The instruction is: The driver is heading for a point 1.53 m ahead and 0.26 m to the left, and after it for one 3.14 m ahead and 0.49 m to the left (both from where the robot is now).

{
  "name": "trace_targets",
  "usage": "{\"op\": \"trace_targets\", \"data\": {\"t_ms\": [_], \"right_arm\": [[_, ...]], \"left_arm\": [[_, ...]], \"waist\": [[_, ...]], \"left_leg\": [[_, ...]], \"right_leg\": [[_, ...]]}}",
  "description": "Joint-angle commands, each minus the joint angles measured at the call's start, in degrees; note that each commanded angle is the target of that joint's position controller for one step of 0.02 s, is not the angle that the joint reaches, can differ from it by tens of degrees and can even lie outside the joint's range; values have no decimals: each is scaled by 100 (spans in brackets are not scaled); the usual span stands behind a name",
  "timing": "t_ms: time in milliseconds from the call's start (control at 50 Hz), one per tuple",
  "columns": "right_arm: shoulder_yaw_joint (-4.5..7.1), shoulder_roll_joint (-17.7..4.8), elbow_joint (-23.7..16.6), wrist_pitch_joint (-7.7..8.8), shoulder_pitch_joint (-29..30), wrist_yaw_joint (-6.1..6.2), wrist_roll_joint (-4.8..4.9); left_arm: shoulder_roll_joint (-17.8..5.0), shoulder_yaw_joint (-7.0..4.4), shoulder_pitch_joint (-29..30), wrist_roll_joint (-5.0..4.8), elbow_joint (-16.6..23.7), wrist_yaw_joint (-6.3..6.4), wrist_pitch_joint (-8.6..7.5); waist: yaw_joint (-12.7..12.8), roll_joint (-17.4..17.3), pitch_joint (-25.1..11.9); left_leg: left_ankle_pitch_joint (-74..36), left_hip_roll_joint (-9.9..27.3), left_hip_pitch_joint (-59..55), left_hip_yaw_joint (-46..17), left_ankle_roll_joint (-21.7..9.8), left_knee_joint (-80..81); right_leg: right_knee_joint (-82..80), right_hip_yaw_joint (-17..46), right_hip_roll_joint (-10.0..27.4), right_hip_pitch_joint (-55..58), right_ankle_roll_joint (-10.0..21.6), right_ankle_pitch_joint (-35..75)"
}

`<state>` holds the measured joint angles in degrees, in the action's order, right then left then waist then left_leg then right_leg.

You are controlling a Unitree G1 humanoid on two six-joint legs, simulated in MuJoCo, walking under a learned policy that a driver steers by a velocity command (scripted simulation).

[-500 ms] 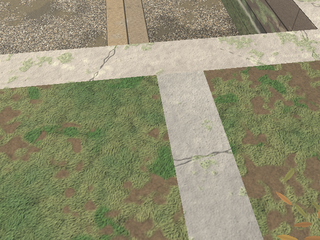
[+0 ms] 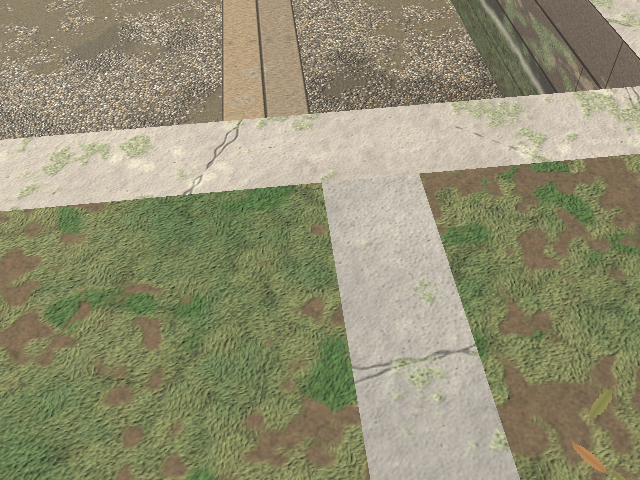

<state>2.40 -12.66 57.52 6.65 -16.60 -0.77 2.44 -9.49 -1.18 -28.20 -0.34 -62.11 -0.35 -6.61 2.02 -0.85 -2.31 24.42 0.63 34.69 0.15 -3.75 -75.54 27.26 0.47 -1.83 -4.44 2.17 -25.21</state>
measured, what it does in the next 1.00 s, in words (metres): walks ahead: left foot, then right foot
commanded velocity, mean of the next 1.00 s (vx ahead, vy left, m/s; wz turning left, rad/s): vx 0.48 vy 0.00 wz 0.03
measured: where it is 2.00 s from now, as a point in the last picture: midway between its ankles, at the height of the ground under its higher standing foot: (331, 297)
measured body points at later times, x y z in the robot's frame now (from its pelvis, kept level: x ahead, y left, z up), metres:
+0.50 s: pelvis +0.27 +0.04 +0.01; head +0.28 +0.04 +0.46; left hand +0.39 +0.30 -0.11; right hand +0.29 -0.22 -0.13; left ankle +0.30 +0.11 -0.73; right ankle +0.32 -0.13 -0.64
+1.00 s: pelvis +0.55 -0.06 +0.02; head +0.57 -0.07 +0.46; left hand +0.61 +0.21 -0.11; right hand +0.62 -0.33 -0.13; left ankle +0.53 +0.11 -0.64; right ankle +0.57 -0.14 -0.73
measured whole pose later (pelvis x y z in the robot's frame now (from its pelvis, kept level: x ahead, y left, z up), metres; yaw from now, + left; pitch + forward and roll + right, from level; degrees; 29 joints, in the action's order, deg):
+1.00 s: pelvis +0.55 -0.06 +0.02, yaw +2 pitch +1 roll +0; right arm 3.3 -16.0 54.3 4.3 -14.5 0.2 2.1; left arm -12.7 -3.2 -14.9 0.6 -52.3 -1.4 -6.7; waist 0.7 -2.6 0.7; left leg 15.1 4.3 31.5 -3.7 -3.3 -65.2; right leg 20.8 -6.2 -1.6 -13.0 3.6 -9.3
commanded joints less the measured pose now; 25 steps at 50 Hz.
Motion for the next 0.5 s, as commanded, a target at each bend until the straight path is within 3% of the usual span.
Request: {"op": "trace_targets", "data": {"t_ms": [20, 40, 80, 120, 160, 180, 200, 220, 240, 260, 280, 300, 320, 340, 360, 380, 400, 440, 500], "right_arm": [[-21, -118, -929, 141, 1122, -80, -51], [-60, -40, -980, 99, 1179, -110, -72], [-136, 65, -1195, 38, 1613, -144, -128], [-114, -60, -1426, -33, 2075, -121, -90], [-47, -322, -1583, -57, 2267, -123, -49], [12, -462, -1612, -46, 2230, -132, -52], [85, -606, -1573, -43, 2010, -134, -53], [185, -789, -1412, -55, 1431, -123, -32], [294, -985, -1109, -97, 485, -94, -4], [376, -1281, -861, -150, -536, -42, -64], [439, -1651, -679, -125, -1028, -97, -227], [301, -1130, -603, -130, -910, -107, -234], [227, -913, -649, -92, -246, -99, -189], [163, -753, -785, -43, 390, -115, -184], [122, -632, -808, 7, 708, -156, -253], [89, -544, -764, 43, 849, -175, -322], [70, -474, -698, 45, 876, -196, -309], [73, -541, -547, 63, 681, -165, -264], [137, -857, -426, 54, 305, -19, -270]], "left_arm": [[-362, 72, -528, 32, 3, 31, 167], [-330, 103, -294, 56, 114, 81, 190], [-575, 80, -57, 68, 281, 184, 160], [-1028, -37, -319, -37, 260, 247, 55], [-1113, -104, -423, -109, 196, 261, 34], [-1128, -134, -461, -93, 185, 258, 56], [-1174, -172, -463, -36, 188, 256, 104], [-1201, -202, -402, 46, 205, 245, 181], [-1177, -197, -275, 102, 263, 216, 244], [-992, -123, -173, 186, 440, 170, 247], [36, 125, -1101, 104, 444, 48, 140], [-406, 24, -730, -42, 391, -22, -61], [-827, -99, 33, -238, 716, -35, -141], [-964, -115, 516, -235, 883, 12, -166], [-972, -179, 709, -171, 911, 71, -123], [-857, -201, 526, -128, 907, 104, -23], [-722, -202, 371, -120, 882, 130, 71], [-658, -222, 423, -96, 936, 176, 187], [-807, -276, 1223, 12, 1245, 209, 201]], "waist": [[-26, 358, 1091], [-89, 450, 1143], [-109, 465, 1182], [-60, 670, 1121], [-157, 747, 1086], [-241, 785, 921], [-394, 906, 629], [-695, 1051, 204], [-1130, 1085, -297], [-1456, 661, -1026], [-856, -1282, -2239], [-1022, -1130, -2107], [-811, -914, -869], [-592, -134, -344], [-373, 163, -33], [-103, 6, 5], [22, -179, 76], [99, -295, 329], [-48, -181, 565]], "left_leg": [[-585, 502, 2761, 38, -76, 104], [-1074, 442, 2100, 216, 16, 748], [-2308, 251, 487, 448, 155, 2465], [-2797, 25, -372, 503, 152, 3420], [-2738, -94, -368, 442, -14, 4080], [-2655, -189, -497, 450, -101, 4289], [-2500, -316, -813, 489, -183, 4345], [-2298, -469, -1455, 557, -293, 4297], [-2300, -474, -2576, 535, -454, 4386], [-2124, 472, -4478, -533, -760, 4113], [-700, 2142, -6350, -3678, -1896, 4844], [-160, 2059, -5925, -4762, -1729, 5900], [-217, 1902, -4871, -3786, -1404, 6048], [-759, 1733, -3710, -2936, -1218, 6228], [-1291, 1531, -2811, -2322, -1111, 6398], [-1438, 1306, -2268, -1858, -1027, 6559], [-1384, 1176, -1963, -1593, -1028, 6718], [-1368, 1068, -1547, -1196, -1092, 6975], [-1412, 1124, -1685, -1070, -1170, 7171]], "right_leg": [[-1553, 1424, 1597, 1105, 827, 3562], [-1818, 1021, 1310, 449, 723, 3445], [-2214, 363, 880, -770, 630, 3194], [-2635, 399, 1057, -776, 702, 3250], [-2366, 346, 1242, 90, 631, 4175], [-2024, 346, 1343, 550, 551, 5004], [-1534, 332, 1429, 926, 466, 5964], [-710, 248, 1426, 1131, 387, 6909], [478, 129, 1285, 886, 272, 7286], [2186, 145, 1060, -528, 178, 5658], [4684, 335, -182, -2612, -121, 600], [5544, 1039, -150, -3152, 53, -462], [5690, 799, 176, -3659, 148, -137], [5381, 652, 527, -3393, 203, 459], [5094, 534, 738, -3084, 211, 778], [4835, 579, 946, -2655, 228, 960], [4613, 554, 1004, -2469, 212, 977], [4186, 425, 1084, -2527, 118, 1006], [3286, 357, 1217, -3273, -122, 1835]]}}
